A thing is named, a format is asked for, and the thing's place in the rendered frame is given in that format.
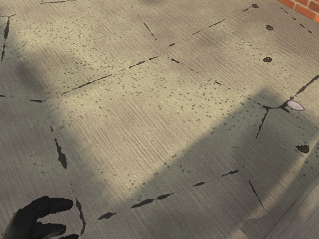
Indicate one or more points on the left robot hand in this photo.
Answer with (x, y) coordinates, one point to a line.
(24, 225)

